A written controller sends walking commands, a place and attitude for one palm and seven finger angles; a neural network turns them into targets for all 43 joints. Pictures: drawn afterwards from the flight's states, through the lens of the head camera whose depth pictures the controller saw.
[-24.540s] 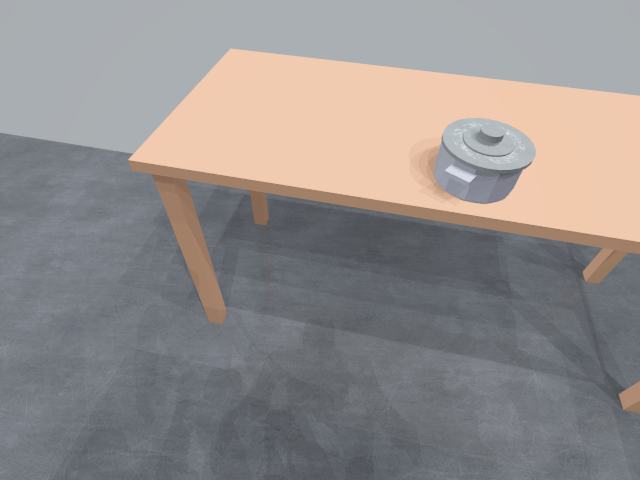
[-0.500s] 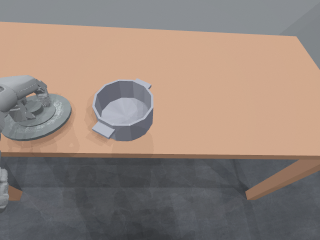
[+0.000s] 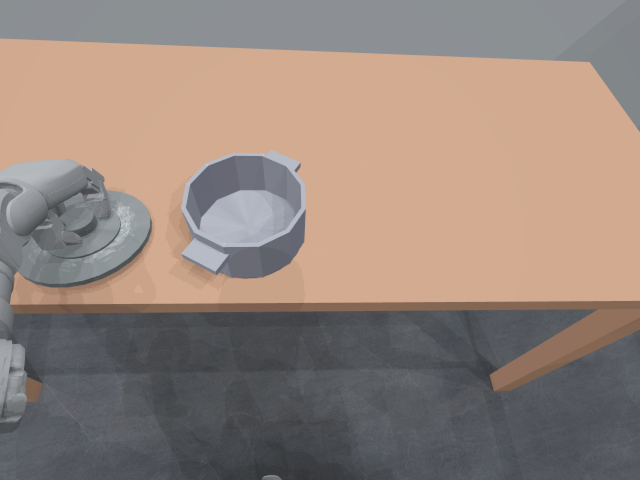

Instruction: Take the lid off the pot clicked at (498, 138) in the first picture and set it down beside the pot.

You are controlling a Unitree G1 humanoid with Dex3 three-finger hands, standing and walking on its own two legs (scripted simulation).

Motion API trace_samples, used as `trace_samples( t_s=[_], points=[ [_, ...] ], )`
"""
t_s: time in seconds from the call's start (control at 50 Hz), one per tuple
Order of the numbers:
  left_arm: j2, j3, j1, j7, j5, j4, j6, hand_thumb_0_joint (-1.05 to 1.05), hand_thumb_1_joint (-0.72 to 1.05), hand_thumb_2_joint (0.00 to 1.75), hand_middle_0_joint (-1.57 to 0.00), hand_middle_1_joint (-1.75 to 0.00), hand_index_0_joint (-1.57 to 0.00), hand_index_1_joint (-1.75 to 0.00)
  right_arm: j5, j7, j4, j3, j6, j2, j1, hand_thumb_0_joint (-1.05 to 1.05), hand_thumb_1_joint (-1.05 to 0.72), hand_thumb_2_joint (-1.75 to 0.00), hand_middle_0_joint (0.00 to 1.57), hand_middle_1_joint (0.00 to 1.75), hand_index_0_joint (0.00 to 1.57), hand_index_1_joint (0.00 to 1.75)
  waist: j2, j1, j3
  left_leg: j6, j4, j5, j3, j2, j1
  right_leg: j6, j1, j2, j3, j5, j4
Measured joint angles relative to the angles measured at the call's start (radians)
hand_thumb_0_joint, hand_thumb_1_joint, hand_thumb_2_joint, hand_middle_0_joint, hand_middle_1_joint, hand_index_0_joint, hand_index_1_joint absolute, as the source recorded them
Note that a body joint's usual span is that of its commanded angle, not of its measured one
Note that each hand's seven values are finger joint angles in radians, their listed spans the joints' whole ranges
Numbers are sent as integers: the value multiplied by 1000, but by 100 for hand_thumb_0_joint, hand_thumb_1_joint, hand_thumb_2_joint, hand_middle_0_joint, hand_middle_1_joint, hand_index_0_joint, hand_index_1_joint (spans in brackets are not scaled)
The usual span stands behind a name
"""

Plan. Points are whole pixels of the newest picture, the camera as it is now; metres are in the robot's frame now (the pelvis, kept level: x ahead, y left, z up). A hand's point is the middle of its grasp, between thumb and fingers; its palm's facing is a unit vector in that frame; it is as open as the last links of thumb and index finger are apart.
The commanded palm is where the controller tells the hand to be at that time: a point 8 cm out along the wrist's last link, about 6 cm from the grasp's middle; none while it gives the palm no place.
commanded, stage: open the fingers wide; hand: left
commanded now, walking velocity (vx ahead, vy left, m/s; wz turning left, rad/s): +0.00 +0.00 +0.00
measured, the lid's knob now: (77, 222) +0.44 +0.33 +0.02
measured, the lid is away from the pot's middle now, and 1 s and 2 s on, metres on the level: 0.23 0.23 0.23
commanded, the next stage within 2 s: raise the empty hand in 1.16 s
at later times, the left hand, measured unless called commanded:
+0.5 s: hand (59, 235) +0.40 +0.32 +0.04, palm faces -0.44 -0.07 -0.90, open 7.4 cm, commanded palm +0.43 +0.33 +0.10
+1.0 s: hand (53, 228) +0.41 +0.33 +0.05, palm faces -0.45 -0.10 -0.89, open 10.5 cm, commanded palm +0.44 +0.34 +0.10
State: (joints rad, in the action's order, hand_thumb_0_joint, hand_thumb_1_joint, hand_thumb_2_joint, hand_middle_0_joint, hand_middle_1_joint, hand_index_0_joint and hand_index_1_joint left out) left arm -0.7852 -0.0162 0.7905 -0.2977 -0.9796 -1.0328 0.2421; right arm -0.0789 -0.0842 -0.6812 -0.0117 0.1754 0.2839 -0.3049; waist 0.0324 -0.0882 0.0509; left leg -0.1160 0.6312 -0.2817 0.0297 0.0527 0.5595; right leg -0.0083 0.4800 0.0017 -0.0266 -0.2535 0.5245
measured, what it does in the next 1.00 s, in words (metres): stands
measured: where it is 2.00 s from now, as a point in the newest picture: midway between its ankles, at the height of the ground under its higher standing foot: outside the picture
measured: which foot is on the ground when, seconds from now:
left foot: down 0.00-1.00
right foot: down 0.00-1.00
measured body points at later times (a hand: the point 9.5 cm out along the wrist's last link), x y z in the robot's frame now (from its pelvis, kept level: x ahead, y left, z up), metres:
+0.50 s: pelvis -0.01 -0.01 +0.00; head +0.07 +0.01 +0.44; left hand +0.42 +0.33 +0.09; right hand +0.05 -0.29 -0.12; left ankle +0.01 +0.04 -0.73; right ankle +0.00 -0.16 -0.72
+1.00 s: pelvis +0.00 -0.01 -0.01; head +0.08 +0.01 +0.44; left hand +0.43 +0.34 +0.10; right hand +0.04 -0.29 -0.12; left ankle +0.01 +0.04 -0.73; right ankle +0.00 -0.16 -0.72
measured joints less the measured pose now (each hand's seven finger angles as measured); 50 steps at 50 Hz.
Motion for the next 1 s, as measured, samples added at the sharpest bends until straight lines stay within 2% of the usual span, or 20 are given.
trace_samples(
  t_s=[0.06,0.14,0.26,0.36,0.42,0.52,0.74,0.8,0.9,1.0],
  points=[
    [6,19,20,10,8,-34,-10,-1,27,75,-71,-93,-68,-90,-4,3,-7,-4,0,-1,-2,0,-90,-90,21,30,21,30,-2,3,6,0,12,-4,0,-1,10,-1,11,-1,0,-6,13],
    [-2,-27,-39,25,-14,20,14,-1,27,74,-71,-93,-68,-90,3,7,9,2,11,-4,-1,0,-90,-90,21,30,21,30,-1,-2,10,3,18,-6,4,-5,16,4,20,-4,4,-6,21],
    [17,-12,-56,55,-7,38,13,-1,29,74,-70,-94,-66,-91,2,11,5,5,26,-4,9,0,-90,-90,21,30,21,30,-1,12,6,4,30,-8,0,-7,19,5,21,-6,0,-10,33],
    [12,0,-40,65,-10,16,-9,0,30,73,-68,-94,-65,-92,-6,2,8,-5,14,-3,19,0,-90,-90,21,30,21,30,-10,11,6,7,36,-9,-3,-9,23,2,25,-8,-2,-12,40],
    [9,10,-32,59,-18,20,-16,0,30,74,-67,-94,-64,-92,-8,-2,12,-5,5,0,20,0,-90,-90,21,30,21,30,-10,10,4,10,38,-9,-7,-9,23,6,24,-9,-6,-13,41],
    [2,15,-23,43,-1,10,-19,0,30,75,-65,-94,-63,-92,-10,-7,13,-6,-1,6,19,0,-90,-90,21,30,21,30,-6,11,5,11,43,-14,-8,-11,22,-2,22,-11,-6,-15,43],
    [-44,-26,-14,4,5,-3,5,0,21,73,-54,-91,-54,-90,-11,-8,16,-9,0,7,9,0,-90,-90,21,30,21,30,-7,2,10,15,63,-28,-5,-21,46,-10,45,-20,-2,-23,57],
    [-44,-20,-17,-6,4,7,6,0,18,72,-51,-90,-51,-90,-10,-5,15,-4,6,6,4,0,-90,-90,21,30,21,30,-4,4,10,16,65,-30,-6,-21,49,-8,48,-20,-4,-24,58],
    [-46,-48,-25,-8,5,7,23,0,11,68,-44,-89,-44,-88,-10,-6,13,-8,16,4,8,0,-90,-90,21,30,21,30,-5,2,10,14,70,-33,-4,-22,56,-11,55,-21,-1,-26,62],
    [-55,-48,-18,1,0,2,20,0,5,65,-39,-88,-39,-88,-11,-6,16,-8,15,-1,7,0,-90,-90,21,30,21,30,-8,-1,12,15,74,-35,-4,-23,63,-8,61,-22,-2,-27,64]
  ],
)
